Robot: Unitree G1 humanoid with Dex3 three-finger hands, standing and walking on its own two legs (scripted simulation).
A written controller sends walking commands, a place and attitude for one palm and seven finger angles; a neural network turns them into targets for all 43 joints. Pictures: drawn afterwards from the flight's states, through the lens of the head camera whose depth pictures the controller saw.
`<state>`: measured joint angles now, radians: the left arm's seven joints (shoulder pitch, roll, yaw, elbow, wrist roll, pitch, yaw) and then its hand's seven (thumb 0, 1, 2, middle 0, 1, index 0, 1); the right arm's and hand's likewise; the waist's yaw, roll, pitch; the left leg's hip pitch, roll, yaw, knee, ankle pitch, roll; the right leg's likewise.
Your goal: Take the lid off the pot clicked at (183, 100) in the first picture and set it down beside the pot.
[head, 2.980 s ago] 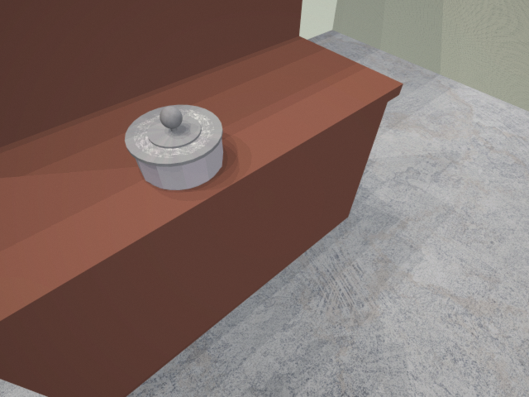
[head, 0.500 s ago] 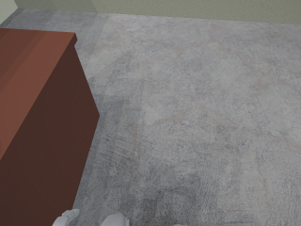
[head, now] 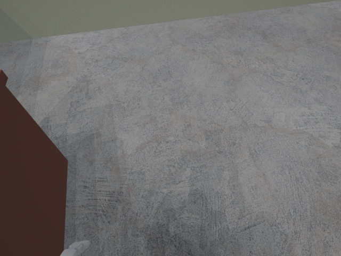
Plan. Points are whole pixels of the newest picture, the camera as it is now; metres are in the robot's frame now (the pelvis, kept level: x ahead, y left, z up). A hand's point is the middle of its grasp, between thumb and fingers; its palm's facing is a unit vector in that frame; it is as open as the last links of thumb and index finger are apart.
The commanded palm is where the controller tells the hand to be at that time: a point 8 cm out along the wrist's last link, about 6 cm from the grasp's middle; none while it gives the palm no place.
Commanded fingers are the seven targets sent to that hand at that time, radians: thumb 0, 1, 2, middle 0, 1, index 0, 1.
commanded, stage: walk to a spot facing it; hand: left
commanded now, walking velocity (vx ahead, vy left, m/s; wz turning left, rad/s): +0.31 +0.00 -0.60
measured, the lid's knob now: out of the picture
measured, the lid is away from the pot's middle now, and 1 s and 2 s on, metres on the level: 0.00 0.00 0.00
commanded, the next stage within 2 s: turn to face it in 0.84 s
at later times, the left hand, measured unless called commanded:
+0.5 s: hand (98, 218) +0.23 +0.22 -0.16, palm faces -0.24 -0.96 -0.17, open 7.4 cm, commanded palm none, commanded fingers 0.00 0.90 0.90 -0.20 -0.30 -0.20 -0.30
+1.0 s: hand (182, 136) +0.52 -0.01 -0.15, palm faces -0.59 -0.77 -0.23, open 7.4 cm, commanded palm none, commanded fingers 0.00 0.90 0.90 -0.20 -0.30 -0.20 -0.30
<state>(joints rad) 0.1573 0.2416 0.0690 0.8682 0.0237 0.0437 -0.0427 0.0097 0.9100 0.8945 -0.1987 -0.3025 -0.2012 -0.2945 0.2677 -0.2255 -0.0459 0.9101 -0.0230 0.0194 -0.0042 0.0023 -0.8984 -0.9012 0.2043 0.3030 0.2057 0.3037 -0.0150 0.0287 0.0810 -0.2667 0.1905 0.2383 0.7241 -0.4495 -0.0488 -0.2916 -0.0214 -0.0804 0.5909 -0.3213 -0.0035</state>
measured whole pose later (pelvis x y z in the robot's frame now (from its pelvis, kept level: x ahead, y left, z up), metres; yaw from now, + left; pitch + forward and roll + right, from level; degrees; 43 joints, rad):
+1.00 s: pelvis +0.29 -0.08 +0.00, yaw -34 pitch -1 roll +0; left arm 0.06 0.21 0.04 0.90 0.01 -0.01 0.00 0.00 0.91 0.89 -0.20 -0.30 -0.20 -0.29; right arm 0.28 -0.20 -0.04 0.98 -0.02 0.02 -0.03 0.01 -0.91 -0.90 0.20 0.30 0.20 0.30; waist -0.07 0.00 0.14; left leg -0.51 0.17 0.06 1.25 -0.42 -0.08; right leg -0.39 0.05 -0.10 0.60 -0.19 -0.10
